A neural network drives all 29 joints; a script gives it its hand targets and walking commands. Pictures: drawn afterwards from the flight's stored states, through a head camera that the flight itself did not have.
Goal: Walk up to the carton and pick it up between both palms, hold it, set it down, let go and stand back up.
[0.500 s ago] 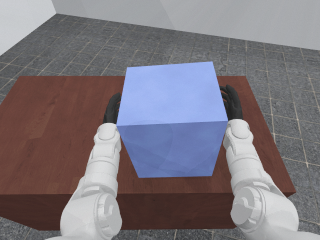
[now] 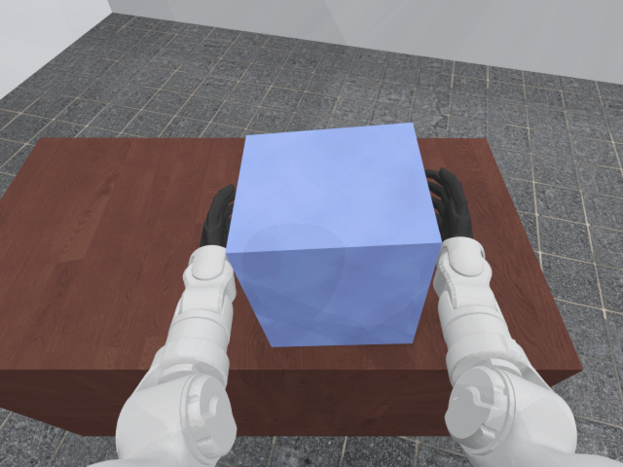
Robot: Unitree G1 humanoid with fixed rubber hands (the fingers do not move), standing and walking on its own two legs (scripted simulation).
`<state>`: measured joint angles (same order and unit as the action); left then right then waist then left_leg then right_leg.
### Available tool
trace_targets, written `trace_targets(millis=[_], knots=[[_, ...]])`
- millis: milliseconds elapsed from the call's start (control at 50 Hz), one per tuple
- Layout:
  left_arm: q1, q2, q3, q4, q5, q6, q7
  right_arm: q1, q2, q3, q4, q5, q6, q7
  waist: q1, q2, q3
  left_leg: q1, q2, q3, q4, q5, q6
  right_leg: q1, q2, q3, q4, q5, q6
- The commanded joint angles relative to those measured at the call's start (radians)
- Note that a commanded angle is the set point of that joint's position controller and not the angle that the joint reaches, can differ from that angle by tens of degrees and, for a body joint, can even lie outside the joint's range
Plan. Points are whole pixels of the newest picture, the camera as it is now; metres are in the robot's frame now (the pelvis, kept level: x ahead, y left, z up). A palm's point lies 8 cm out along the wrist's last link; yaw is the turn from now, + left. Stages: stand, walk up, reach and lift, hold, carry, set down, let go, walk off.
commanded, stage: set down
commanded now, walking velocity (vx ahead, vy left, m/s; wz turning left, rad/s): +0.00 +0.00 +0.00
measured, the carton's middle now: (334, 246) +0.42 +0.00 +0.00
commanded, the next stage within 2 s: none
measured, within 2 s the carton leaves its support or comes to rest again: rests again in 0.78 s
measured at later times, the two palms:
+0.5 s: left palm (219, 243) +0.40 +0.16 +0.04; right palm (452, 233) +0.41 -0.15 +0.06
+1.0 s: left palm (221, 243) +0.40 +0.16 +0.03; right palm (454, 235) +0.41 -0.16 +0.06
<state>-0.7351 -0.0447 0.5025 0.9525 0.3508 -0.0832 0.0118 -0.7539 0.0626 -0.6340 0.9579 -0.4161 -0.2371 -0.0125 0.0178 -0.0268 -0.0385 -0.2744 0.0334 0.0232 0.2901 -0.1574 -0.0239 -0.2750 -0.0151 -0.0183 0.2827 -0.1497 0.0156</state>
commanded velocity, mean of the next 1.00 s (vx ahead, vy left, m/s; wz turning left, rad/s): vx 0.00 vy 0.00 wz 0.00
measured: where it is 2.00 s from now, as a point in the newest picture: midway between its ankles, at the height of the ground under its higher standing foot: outside the picture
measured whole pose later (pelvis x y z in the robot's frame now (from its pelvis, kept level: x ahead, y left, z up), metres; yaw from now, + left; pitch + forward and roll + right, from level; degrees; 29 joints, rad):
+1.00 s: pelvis +0.00 +0.00 +0.00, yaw +0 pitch +9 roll +0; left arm -0.72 -0.10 0.57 0.87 0.41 -0.14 -0.01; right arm -0.72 0.08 -0.66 0.89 -0.46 -0.28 0.02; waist 0.01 -0.04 0.00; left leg -0.28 0.03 0.02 0.28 -0.16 -0.02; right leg -0.27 -0.02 -0.02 0.26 -0.14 0.02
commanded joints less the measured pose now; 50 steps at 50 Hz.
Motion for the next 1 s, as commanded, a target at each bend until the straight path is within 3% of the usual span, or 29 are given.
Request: trace_targets(millis=[0,60,280,440,980], knots=[[-0.634,-0.447,-0.241,-0.116,0.003,-0.087,-0.061,-0.453,0.486,0.284,0.026,-0.053,-0.058,0.126,-0.008,0.022,-0.523,0.162,-0.019,0.109,0.039,0.359,-0.024,0.257,0.031,-0.09,0.054,0.378,0.032],[-0.623,-0.449,-0.247,-0.111,0.006,-0.1,-0.055,-0.445,0.487,0.283,0.036,-0.058,-0.07,0.124,-0.013,0.032,-0.53,0.173,-0.018,0.105,0.053,0.393,-0.029,0.243,0.033,-0.093,0.055,0.386,0.027],[-0.552,-0.428,-0.215,-0.057,0.029,-0.111,-0.074,-0.405,0.49,0.295,0.044,-0.062,-0.081,0.116,-0.011,-0.001,-0.459,0.077,-0.025,0.106,0.026,0.326,-0.004,0.314,0.021,-0.077,0.068,0.434,0.038],[-0.529,-0.419,-0.191,-0.041,0.047,-0.115,-0.082,-0.377,0.489,0.281,0.035,-0.075,-0.073,0.117,-0.013,-0.009,-0.434,0.066,-0.026,0.105,0.007,0.278,0.005,0.31,0.017,-0.074,0.056,0.396,0.04],[-0.405,-0.431,-0.151,-0.079,0.097,-0.081,-0.089,-0.312,0.458,0.244,-0.004,-0.102,-0.041,0.14,-0.004,-0.006,-0.359,0.107,-0.025,0.106,0.009,0.307,0.008,0.244,0.022,-0.08,0.029,0.34,0.035]])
